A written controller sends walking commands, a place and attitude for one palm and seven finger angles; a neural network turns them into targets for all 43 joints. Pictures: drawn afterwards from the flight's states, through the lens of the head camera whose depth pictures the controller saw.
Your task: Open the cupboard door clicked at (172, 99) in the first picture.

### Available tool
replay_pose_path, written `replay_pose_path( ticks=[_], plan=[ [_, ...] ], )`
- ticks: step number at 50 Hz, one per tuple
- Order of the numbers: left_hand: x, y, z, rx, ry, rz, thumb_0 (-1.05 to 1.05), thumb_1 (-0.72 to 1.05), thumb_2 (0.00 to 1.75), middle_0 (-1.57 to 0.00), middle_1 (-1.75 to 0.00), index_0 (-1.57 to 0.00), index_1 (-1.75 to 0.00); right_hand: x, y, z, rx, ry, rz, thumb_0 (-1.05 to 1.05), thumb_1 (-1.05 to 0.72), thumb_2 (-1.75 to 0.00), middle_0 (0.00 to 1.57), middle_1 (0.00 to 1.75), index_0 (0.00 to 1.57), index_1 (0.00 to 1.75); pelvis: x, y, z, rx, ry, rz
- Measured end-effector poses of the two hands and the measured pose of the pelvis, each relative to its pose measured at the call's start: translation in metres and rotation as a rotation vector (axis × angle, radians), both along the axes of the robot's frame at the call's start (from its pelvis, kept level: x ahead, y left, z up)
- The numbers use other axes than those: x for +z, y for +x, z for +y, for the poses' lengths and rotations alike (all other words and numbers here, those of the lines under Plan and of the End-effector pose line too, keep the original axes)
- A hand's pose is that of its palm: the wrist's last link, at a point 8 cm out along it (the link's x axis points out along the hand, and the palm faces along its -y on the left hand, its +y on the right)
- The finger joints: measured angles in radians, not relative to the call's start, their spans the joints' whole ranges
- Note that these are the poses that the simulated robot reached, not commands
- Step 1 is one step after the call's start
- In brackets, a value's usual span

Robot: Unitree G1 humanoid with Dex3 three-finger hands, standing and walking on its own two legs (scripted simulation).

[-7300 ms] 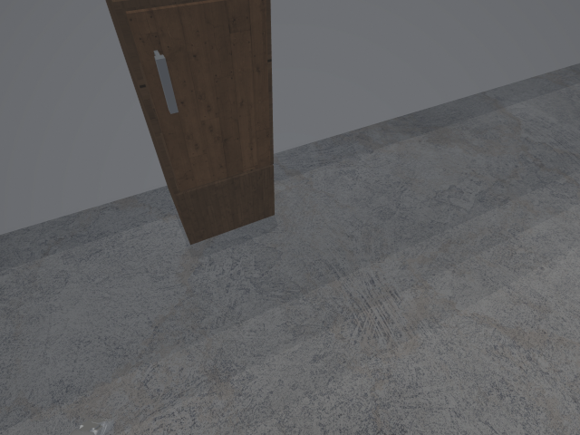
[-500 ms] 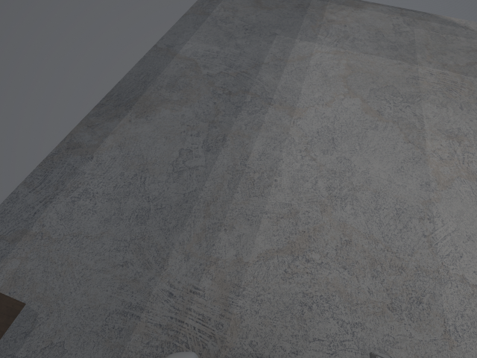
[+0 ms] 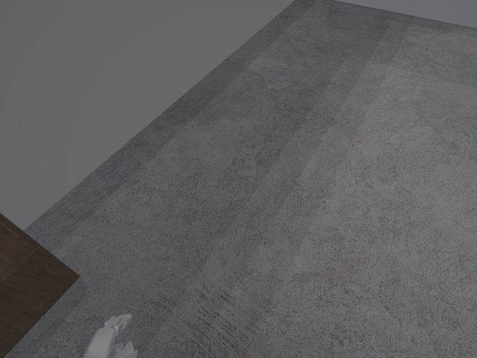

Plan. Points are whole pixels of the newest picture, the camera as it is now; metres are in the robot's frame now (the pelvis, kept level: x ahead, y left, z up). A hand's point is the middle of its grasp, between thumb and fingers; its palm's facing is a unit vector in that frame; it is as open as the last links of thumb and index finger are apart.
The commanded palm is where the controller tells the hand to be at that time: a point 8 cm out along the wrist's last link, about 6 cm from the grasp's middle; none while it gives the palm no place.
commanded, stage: turn to face it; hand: left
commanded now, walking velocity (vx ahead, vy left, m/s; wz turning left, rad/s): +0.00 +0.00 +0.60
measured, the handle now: out of the picture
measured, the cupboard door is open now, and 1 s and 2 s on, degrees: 0 0 0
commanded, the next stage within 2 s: take the last steps up to it in 1.52 s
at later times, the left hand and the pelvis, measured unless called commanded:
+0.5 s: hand out of the picture -0.06 +0.24 -0.18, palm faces +0.36 -0.90 -0.25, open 7.4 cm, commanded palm none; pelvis -0.01 +0.02 -0.01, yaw +19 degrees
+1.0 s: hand out of the picture +0.01 +0.27 -0.13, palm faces +0.55 -0.79 -0.26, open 7.4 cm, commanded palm none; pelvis -0.01 +0.01 +0.01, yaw +36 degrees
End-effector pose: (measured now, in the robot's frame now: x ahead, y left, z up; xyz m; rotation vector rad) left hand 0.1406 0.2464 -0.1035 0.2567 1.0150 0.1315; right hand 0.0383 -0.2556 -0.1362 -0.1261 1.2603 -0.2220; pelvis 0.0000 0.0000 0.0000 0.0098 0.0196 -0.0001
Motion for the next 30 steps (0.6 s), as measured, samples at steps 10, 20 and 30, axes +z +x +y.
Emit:
replay_pose_path(
  ticks=[10, 20, 30],
  plan=[
    [0.009, -0.074, -0.017, 0.151, 0.012, 0.074, 0.01, 0.91, 0.9, -0.21, -0.3, -0.2, -0.3, 0.0, 0.024, -0.027, 0.124, 0.015, 0.043, 0.0, -0.91, -0.89, 0.2, 0.3, 0.2, 0.3, 0.01, -0.003, -0.02, 0.141, 0.028, -0.029],
    [-0.018, -0.176, 0.003, 0.359, -0.044, 0.232, 0.01, 0.9, 0.9, -0.21, -0.3, -0.2, -0.3, 0.011, 0.096, 0.013, 0.337, -0.031, 0.002, 0.0, -0.91, -0.89, 0.2, 0.3, 0.19, 0.3, 0.005, -0.008, -0.001, 0.27, 0.018, -0.023],
    [-0.04, -0.239, 0.053, 0.534, -0.084, 0.3, 0.01, 0.91, 0.9, -0.2, -0.3, -0.2, -0.3, 0.039, 0.152, 0.093, 0.53, -0.081, -0.177, 0.0, -0.91, -0.89, 0.2, 0.3, 0.2, 0.3, 0.001, -0.018, 0.036, 0.382, -0.033, -0.033]
  ],
)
